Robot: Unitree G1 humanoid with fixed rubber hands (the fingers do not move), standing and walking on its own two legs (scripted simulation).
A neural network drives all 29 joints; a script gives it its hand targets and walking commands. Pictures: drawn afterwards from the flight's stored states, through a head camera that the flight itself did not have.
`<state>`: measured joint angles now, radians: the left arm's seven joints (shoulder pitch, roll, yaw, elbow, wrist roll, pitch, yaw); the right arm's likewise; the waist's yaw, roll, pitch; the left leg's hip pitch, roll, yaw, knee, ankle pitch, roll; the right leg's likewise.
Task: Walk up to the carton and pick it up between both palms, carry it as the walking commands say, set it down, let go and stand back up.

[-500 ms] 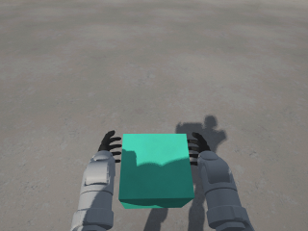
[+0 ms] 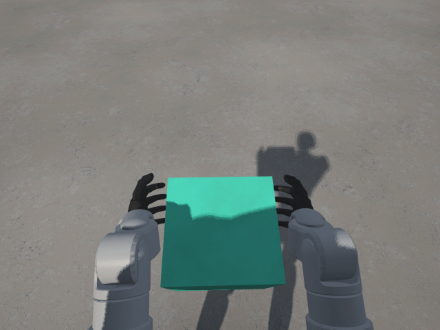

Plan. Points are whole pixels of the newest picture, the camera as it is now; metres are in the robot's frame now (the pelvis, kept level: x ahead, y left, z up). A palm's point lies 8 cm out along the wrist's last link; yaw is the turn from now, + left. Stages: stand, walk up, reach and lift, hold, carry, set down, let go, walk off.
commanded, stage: carry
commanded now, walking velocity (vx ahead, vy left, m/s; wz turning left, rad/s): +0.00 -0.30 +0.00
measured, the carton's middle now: (220, 238) +0.29 +0.01 +0.01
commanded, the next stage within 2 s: none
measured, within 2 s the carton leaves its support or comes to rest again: neither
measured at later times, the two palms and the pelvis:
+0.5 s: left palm (220, 242) +0.24 +0.01 +0.10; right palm (390, 229) +0.25 -0.25 +0.10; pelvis -0.03 -0.14 +0.01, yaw +3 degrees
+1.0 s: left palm (338, 264) +0.20 -0.16 +0.09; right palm out of the picture +0.22 -0.42 +0.10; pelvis -0.06 -0.32 +0.01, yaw +3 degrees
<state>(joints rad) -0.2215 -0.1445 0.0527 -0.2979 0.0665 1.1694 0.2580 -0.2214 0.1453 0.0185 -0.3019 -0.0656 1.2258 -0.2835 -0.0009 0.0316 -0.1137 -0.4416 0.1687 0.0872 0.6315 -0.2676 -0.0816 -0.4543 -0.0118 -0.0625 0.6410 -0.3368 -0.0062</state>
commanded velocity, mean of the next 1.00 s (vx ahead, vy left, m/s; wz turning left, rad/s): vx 0.00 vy -0.30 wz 0.00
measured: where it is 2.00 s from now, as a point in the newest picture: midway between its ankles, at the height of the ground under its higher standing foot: outside the picture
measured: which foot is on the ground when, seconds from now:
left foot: down 0.00-0.02, up 0.04-0.28, down 0.30-0.60, up 0.62-0.84, down 0.86-1.00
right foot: down 0.00-0.30, up 0.32-0.56, down 0.58-0.88, up 0.90-1.00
